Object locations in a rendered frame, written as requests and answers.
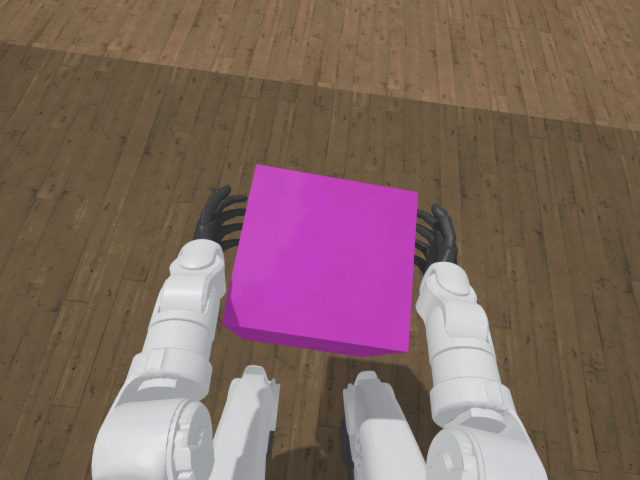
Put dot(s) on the robot right forearm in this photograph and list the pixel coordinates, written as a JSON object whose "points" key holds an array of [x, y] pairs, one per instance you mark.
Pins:
{"points": [[467, 388]]}

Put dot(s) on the robot right thigh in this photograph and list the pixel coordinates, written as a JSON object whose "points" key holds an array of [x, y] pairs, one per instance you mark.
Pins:
{"points": [[389, 448]]}

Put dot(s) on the carton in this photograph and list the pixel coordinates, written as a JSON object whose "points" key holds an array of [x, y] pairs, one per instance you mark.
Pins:
{"points": [[324, 264]]}

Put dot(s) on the robot right hand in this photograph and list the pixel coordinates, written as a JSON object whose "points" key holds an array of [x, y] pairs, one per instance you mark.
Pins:
{"points": [[442, 240]]}

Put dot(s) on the robot left hand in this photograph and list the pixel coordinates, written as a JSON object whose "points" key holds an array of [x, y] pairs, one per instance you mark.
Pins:
{"points": [[209, 226]]}

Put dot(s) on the robot left upper arm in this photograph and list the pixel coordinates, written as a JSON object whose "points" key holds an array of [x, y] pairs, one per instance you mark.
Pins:
{"points": [[168, 439]]}

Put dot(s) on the right robot shin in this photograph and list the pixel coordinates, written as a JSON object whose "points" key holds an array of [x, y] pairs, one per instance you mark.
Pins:
{"points": [[355, 445]]}

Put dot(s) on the robot right upper arm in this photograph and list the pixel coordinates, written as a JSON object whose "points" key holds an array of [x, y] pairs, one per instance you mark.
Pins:
{"points": [[460, 452]]}

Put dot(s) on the robot left forearm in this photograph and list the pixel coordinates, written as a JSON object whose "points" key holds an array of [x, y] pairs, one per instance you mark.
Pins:
{"points": [[174, 362]]}

